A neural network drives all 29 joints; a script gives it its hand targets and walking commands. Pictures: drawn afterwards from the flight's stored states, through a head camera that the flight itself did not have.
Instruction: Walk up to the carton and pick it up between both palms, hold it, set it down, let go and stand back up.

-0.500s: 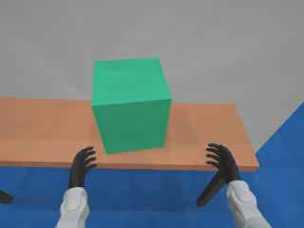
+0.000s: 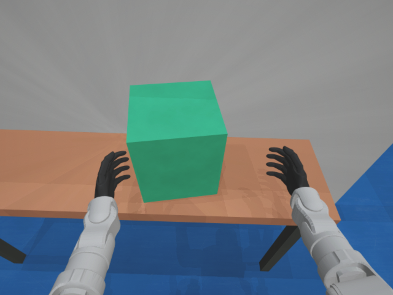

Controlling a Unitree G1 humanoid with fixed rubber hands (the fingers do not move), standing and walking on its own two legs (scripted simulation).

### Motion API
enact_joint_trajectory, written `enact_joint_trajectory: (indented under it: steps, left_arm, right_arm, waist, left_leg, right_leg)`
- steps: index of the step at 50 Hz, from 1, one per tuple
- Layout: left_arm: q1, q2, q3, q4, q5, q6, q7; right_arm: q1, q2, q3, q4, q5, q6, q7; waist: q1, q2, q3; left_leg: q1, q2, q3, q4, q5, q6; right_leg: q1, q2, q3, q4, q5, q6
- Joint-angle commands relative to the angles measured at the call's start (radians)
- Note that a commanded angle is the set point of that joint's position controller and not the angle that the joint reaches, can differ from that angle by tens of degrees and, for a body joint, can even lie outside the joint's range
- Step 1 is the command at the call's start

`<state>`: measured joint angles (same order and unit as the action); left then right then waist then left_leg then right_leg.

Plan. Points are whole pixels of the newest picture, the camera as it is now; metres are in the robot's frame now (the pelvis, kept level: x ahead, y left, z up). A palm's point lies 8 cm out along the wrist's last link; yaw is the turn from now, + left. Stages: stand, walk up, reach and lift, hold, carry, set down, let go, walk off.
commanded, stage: reach and lift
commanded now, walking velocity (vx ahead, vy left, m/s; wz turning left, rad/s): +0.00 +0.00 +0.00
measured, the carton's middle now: (176, 143) +0.50 +0.08 -0.01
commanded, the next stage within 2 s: none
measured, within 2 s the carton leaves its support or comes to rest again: neither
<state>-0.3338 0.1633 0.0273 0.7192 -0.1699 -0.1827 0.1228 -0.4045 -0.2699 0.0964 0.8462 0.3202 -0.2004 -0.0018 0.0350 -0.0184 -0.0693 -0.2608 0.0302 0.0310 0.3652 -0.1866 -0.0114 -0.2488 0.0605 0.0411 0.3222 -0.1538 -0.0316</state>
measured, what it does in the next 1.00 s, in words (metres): stands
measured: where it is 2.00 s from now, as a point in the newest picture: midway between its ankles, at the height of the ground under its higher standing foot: outside the picture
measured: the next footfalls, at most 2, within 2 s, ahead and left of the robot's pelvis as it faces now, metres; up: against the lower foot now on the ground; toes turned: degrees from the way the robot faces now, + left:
none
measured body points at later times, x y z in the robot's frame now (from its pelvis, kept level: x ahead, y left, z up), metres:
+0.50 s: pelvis -0.01 +0.00 +0.00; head +0.02 +0.00 +0.45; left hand +0.39 +0.22 +0.09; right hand +0.43 -0.18 +0.10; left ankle +0.00 +0.12 -0.75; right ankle +0.00 -0.10 -0.75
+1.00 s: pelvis -0.01 +0.00 -0.01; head +0.03 +0.00 +0.44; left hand +0.45 +0.22 +0.15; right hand +0.48 -0.18 +0.16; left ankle -0.01 +0.12 -0.75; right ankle +0.00 -0.10 -0.75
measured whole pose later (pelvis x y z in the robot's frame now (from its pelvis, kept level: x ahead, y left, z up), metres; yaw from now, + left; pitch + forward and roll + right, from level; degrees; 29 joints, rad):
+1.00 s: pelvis -0.01 +0.00 -0.01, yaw +1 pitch +15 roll -1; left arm -1.00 0.30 -0.01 0.99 -0.33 0.18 0.14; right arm -1.10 -0.38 0.10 1.15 0.40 0.16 -0.04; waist 0.05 0.00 -0.20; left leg -0.51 0.03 0.00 0.39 -0.14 -0.01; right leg -0.48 0.06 0.01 0.32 -0.11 -0.03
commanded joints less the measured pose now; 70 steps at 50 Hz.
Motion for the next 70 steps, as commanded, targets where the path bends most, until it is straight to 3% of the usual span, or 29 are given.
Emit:
enact_joint_trajectory:
  steps: [1, 16, 37, 53, 61, 65, 70]
  left_arm:
    - [-0.430, 0.114, 0.032, -0.205, 0.003, 0.036, 0.000]
    - [-0.719, 0.174, 0.042, -0.145, -0.038, 0.193, -0.009]
    - [-1.069, 0.266, 0.027, -0.024, -0.110, 0.308, 0.004]
    - [-1.326, 0.362, -0.015, 0.158, -0.190, 0.326, 0.020]
    - [-1.412, 0.376, -0.050, 0.257, -0.220, 0.333, 0.016]
    - [-1.378, 0.350, -0.054, 0.351, -0.207, 0.301, -0.003]
    - [-1.282, 0.306, -0.044, 0.449, -0.168, 0.196, -0.031]
  right_arm:
    - [-0.454, -0.177, -0.052, -0.140, 0.017, 0.014, -0.002]
    - [-0.770, -0.219, -0.064, -0.050, 0.017, 0.143, -0.012]
    - [-1.120, -0.267, -0.049, 0.071, 0.059, 0.280, -0.042]
    - [-1.362, -0.292, -0.024, 0.175, 0.083, 0.347, -0.039]
    - [-1.430, -0.295, -0.019, 0.261, 0.083, 0.374, -0.038]
    - [-1.393, -0.278, -0.010, 0.338, 0.080, 0.356, -0.036]
    - [-1.298, -0.249, -0.003, 0.383, 0.072, 0.275, -0.026]
  waist:
    - [0.007, 0.018, -0.434]
    - [0.022, 0.005, -0.534]
    - [0.013, 0.006, -0.753]
    - [0.016, -0.004, -0.884]
    - [-0.001, 0.009, -0.897]
    - [-0.013, 0.014, -0.846]
    - [-0.018, 0.012, -0.805]
  left_leg:
    - [0.234, -0.025, 0.003, 0.000, 0.306, -0.044]
    - [0.218, -0.017, 0.000, 0.002, 0.261, -0.014]
    - [0.169, -0.012, -0.018, 0.049, 0.364, -0.001]
    - [0.046, -0.007, -0.028, 0.059, 0.355, 0.011]
    - [0.021, 0.001, -0.037, 0.062, 0.358, 0.005]
    - [-0.015, 0.007, -0.042, 0.055, 0.359, 0.003]
    - [-0.091, 0.012, -0.043, 0.037, 0.368, 0.007]
  right_leg:
    - [0.100, -0.014, -0.006, -0.029, 0.341, 0.056]
    - [0.039, -0.019, -0.022, -0.031, 0.270, 0.067]
    - [0.021, -0.023, -0.047, 0.009, 0.380, 0.081]
    - [0.047, -0.039, -0.061, 0.051, 0.435, 0.111]
    - [0.033, -0.045, -0.066, 0.053, 0.438, 0.114]
    - [0.065, -0.057, -0.053, 0.047, 0.451, 0.109]
    - [0.142, -0.074, -0.027, 0.047, 0.490, 0.095]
